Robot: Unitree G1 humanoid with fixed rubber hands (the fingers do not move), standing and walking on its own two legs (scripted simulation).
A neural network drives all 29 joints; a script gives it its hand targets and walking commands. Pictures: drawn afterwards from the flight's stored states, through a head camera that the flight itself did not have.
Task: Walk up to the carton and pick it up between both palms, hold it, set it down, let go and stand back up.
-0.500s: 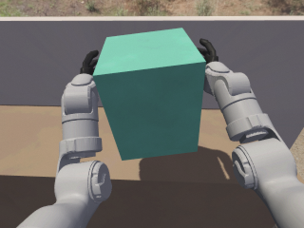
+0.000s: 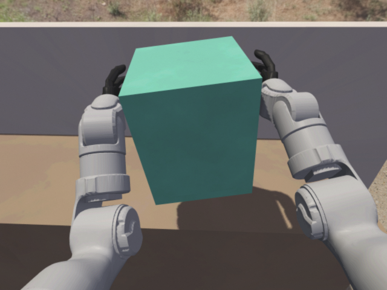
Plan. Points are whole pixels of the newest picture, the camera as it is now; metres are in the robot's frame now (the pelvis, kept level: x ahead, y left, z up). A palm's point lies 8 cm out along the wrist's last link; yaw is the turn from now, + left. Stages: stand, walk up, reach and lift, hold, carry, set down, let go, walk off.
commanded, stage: hold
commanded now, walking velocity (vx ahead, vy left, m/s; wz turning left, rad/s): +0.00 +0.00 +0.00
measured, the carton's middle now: (193, 120) +0.38 +0.00 +0.23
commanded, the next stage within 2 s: set down in 0.84 s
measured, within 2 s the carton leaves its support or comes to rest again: neither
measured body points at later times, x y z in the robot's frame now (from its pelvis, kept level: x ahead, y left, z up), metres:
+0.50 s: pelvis +0.00 +0.00 +0.00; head -0.09 +0.02 +0.44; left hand +0.38 +0.15 +0.28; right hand +0.38 -0.14 +0.30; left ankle -0.01 +0.13 -0.75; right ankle +0.02 -0.12 -0.75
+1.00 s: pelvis +0.00 +0.00 +0.00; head -0.08 +0.02 +0.44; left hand +0.39 +0.16 +0.29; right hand +0.39 -0.14 +0.31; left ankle -0.01 +0.13 -0.75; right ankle +0.02 -0.12 -0.75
